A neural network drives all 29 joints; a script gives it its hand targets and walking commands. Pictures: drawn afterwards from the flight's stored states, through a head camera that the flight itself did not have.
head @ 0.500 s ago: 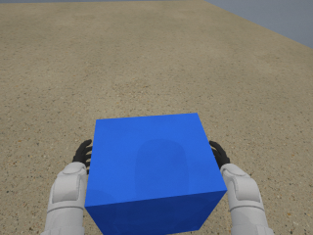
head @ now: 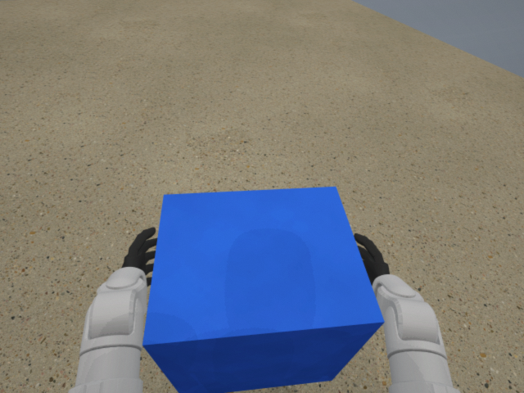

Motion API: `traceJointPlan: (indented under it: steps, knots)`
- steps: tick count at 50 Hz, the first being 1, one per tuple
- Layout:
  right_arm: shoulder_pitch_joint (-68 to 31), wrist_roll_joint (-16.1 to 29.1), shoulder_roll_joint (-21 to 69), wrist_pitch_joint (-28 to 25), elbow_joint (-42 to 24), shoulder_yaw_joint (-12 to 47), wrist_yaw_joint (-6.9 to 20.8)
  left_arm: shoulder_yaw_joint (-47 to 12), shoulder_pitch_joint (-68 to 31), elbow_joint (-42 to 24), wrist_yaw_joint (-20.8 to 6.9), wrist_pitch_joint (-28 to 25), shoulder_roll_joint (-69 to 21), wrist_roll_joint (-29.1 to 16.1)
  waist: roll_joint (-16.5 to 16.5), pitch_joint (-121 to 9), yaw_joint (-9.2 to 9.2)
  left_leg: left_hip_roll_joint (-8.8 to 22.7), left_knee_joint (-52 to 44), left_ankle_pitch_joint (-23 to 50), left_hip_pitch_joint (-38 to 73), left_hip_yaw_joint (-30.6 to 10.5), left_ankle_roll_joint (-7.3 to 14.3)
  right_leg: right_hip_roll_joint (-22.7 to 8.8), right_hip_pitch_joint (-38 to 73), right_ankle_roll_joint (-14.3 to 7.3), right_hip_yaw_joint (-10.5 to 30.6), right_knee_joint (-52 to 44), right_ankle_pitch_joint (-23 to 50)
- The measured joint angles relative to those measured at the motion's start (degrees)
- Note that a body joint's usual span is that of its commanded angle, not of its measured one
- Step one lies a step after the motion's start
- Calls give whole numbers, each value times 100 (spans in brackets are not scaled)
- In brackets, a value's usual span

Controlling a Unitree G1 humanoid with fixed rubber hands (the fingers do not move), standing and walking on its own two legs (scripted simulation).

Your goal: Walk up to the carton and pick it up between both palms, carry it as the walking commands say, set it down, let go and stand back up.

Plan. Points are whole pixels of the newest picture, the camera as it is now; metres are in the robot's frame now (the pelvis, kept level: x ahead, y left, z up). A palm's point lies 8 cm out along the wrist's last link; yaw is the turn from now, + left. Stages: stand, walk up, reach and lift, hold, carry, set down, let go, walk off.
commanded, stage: hold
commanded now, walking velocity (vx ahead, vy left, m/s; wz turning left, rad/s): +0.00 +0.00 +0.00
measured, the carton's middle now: (255, 296) +0.29 +0.02 -0.02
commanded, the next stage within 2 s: carry in 0.34 s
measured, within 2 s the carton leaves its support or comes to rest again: neither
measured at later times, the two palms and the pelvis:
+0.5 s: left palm (135, 284) +0.26 +0.20 +0.05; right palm (384, 295) +0.27 -0.18 +0.05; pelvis -0.01 -0.01 -0.01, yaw +0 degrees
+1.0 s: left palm (101, 364) +0.15 +0.20 +0.07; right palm (393, 340) +0.20 -0.16 +0.06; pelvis -0.06 -0.02 -0.03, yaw +4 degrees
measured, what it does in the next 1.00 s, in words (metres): steps on the spot: left foot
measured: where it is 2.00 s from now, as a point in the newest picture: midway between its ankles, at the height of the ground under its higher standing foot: outside the picture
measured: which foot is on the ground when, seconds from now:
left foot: down 0.00-0.56, up 0.58-0.80, down 0.82-1.00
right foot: down 0.00-1.00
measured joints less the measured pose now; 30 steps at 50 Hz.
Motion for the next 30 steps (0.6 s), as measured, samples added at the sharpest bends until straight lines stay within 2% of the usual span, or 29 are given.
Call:
traceJointPlan:
  steps: [4, 18, 22, 24, 26, 30]
  knots:
    - [142, 4, 7, 110, -112, 114, -2, -35, 292, -204, -16, 60, 0, -16, 1, 0, 0, 0, -11, 1, 65, 0, 0, 0, 59, 0, 0, 0, -4]
    - [278, 9, 14, 124, -114, 101, -3, -89, 321, -142, -16, 107, 0, -16, 5, 0, -1, 0, -10, 27, 82, 0, 0, 0, 76, 0, 1, 0, 20]
    - [261, 9, 16, 208, -181, 100, -39, -37, 206, -99, -5, 184, 1, -90, 65, -100, -1, 0, 325, -126, 0, 1, 0, -12, -8, 0, 0, 606, -498]
    - [259, 8, 24, 362, -291, 100, -65, -27, 188, -149, 5, 305, 1, -126, 123, -261, 1, 0, 572, -251, -130, 3, -12, -26, -14, 0, 3, 786, -745]
    - [258, 7, 26, 565, -450, 99, -102, -24, 160, -207, 37, 446, 1, -201, 213, -361, -1, 1, 741, -319, -214, -8, -45, -26, -56, 0, -14, 878, -600]
    - [302, 101, 27, 1193, -1020, 89, -271, -51, 152, -560, 216, 921, -29, -452, 566, -488, 5, 41, 1299, -441, -452, -100, -68, 35, -72, -85, -196, 1034, -671]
